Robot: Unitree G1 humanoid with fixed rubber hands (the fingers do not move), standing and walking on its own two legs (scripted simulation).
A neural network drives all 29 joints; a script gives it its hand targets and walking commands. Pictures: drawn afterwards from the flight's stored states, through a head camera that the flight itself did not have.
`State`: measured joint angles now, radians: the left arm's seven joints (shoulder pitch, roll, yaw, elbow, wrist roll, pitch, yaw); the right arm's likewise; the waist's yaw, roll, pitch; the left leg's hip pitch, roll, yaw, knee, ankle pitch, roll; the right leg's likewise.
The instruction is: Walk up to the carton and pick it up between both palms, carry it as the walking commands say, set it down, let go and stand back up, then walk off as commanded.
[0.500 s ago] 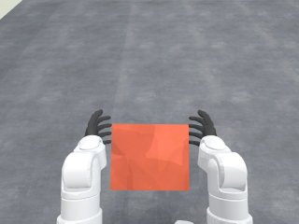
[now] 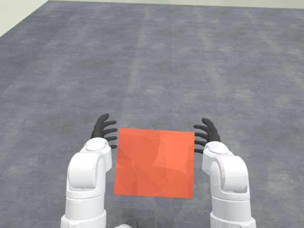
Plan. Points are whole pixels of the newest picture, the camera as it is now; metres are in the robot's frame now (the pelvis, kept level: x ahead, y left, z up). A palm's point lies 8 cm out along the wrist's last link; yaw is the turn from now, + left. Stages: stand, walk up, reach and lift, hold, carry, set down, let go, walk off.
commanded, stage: carry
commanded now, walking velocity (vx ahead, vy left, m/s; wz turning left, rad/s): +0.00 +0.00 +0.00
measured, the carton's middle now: (153, 158) +0.31 +0.01 -0.02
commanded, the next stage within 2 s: none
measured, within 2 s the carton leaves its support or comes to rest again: neither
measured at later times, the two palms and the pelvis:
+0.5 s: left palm (65, 219) +0.12 +0.17 +0.11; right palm (214, 207) +0.15 -0.10 +0.11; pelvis -0.13 +0.01 +0.01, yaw +1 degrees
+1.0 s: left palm out of the picture +0.10 +0.15 +0.10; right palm out of the picture +0.11 -0.12 +0.10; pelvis -0.16 +0.00 +0.00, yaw +2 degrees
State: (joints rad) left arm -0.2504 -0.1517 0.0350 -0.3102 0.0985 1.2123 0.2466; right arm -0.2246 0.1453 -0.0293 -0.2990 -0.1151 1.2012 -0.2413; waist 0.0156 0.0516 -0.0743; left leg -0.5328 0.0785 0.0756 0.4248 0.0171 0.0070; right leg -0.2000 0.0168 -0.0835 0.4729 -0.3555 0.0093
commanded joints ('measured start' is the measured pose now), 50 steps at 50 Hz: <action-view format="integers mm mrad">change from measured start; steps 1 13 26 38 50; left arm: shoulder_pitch -310 -221 -399 -368 -378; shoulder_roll -1025 -929 -992 -978 -990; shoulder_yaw -493 -467 -531 -490 -505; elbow -73 -105 -104 -67 -78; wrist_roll -322 -289 -372 -335 -334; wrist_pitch -32 -24 -2 -18 -38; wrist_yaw -248 -221 -250 -243 -245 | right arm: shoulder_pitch -389 -340 -380 -406 -414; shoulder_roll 1012 973 993 1002 1009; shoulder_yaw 547 558 454 490 503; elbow -173 -138 -59 -62 -70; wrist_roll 346 380 310 330 340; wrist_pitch -27 11 -9 -19 -36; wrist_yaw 226 221 210 219 230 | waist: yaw -18 -8 -7 -6 -4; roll -312 -148 6 -66 -41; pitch -219 -354 -222 -246 -282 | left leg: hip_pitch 136 370 135 136 137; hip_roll -4 35 77 9 22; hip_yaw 13 -35 -173 -104 -122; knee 225 -60 -159 -35 -49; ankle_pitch -356 -129 -584 -471 -486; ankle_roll -97 -4 47 51 63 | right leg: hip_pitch -132 51 -82 -126 -127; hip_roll -402 -213 -87 -127 -113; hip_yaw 375 141 59 100 82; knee -310 45 -12 -96 -65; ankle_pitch -221 551 4 -95 -67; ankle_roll -113 -58 1 -17 -26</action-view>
